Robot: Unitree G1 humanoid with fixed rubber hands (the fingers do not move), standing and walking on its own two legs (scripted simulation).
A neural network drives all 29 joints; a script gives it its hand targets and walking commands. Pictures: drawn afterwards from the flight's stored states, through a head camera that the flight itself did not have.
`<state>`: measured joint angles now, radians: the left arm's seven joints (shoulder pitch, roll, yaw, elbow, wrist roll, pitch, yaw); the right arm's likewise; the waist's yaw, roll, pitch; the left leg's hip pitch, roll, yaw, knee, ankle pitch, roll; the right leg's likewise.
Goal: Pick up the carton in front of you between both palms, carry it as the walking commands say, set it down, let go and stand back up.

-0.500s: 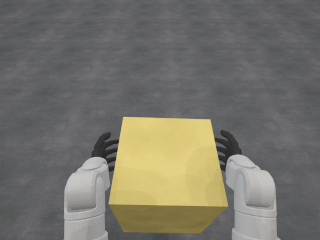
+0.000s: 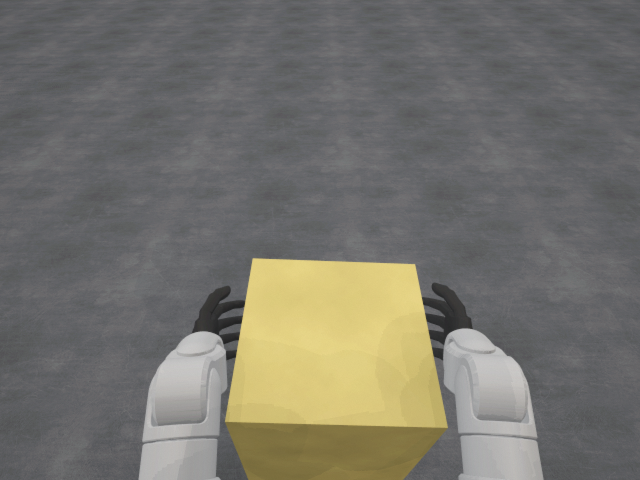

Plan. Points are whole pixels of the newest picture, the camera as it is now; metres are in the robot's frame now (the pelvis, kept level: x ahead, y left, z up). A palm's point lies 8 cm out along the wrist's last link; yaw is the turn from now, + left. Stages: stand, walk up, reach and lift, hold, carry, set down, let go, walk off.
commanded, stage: carry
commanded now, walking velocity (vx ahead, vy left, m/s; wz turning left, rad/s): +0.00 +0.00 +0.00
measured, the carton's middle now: (328, 377) +0.26 +0.00 -0.02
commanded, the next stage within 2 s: hold in 1.18 s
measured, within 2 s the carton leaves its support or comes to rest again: neither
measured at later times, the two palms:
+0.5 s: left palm (204, 354) +0.26 +0.16 +0.04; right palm (444, 350) +0.27 -0.14 +0.04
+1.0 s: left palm (194, 362) +0.25 +0.17 +0.04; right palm (436, 357) +0.26 -0.13 +0.04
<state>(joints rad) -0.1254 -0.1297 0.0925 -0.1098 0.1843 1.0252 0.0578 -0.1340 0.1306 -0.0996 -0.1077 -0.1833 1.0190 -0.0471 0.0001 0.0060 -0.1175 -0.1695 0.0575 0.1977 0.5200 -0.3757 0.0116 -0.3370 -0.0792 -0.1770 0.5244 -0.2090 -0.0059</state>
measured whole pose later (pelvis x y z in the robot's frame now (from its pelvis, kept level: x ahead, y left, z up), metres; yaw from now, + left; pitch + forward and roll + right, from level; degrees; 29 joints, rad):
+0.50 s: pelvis -0.03 +0.01 +0.00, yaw +0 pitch +2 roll +0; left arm -0.23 -0.14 0.18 0.18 0.24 0.70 0.03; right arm -0.24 0.15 -0.18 0.18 -0.24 0.70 -0.03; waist 0.00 0.00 -0.08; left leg -0.23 0.04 0.20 0.54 -0.34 0.04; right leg -0.38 -0.10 -0.17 0.50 -0.15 0.00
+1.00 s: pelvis -0.03 +0.02 +0.00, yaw +0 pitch +1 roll +0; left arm -0.21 -0.14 0.16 0.17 0.24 0.74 0.04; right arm -0.22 0.14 -0.17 0.17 -0.24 0.73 -0.03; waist 0.00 0.00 -0.09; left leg -0.23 0.04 0.21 0.55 -0.35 0.05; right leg -0.38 -0.11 -0.16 0.50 -0.14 0.02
